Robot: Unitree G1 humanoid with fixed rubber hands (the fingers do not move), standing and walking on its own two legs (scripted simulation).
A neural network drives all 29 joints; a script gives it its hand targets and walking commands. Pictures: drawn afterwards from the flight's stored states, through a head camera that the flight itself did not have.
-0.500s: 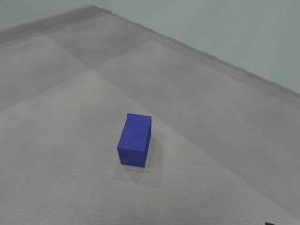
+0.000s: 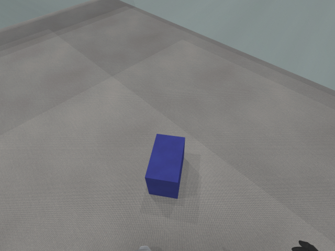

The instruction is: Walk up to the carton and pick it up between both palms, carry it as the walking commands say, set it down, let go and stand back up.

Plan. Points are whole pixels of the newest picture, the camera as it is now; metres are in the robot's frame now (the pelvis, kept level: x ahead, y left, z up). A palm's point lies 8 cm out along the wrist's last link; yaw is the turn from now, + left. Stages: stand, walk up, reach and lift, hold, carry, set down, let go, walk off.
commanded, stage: walk up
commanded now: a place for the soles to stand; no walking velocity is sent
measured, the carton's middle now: (167, 165) +0.69 +0.03 -0.62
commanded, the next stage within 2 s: none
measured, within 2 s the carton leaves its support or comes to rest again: neither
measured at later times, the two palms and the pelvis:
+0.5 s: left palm (28, 235) +0.20 +0.35 -0.05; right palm out of the picture +0.12 -0.28 -0.09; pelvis +0.10 +0.04 +0.02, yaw -6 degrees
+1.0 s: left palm (34, 219) +0.25 +0.37 -0.08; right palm (288, 250) +0.16 -0.25 -0.07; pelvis +0.12 +0.07 +0.02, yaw -7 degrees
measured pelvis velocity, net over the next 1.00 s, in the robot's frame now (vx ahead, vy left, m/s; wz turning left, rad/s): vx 0.12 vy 0.07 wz -0.12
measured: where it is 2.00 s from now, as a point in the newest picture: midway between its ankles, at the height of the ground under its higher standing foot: outside the picture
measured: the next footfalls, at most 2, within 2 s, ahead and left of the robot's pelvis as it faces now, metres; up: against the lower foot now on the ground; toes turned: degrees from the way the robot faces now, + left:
right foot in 0.54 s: +0.21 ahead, -0.09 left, +0.00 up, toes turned -4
left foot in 0.82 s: +0.21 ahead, +0.14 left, +0.00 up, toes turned -2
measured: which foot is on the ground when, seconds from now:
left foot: down 0.00-0.54, up 0.56-0.80, down 0.82-1.00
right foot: down 0.00-0.02, up 0.04-0.52, down 0.54-0.84, up 0.86-1.00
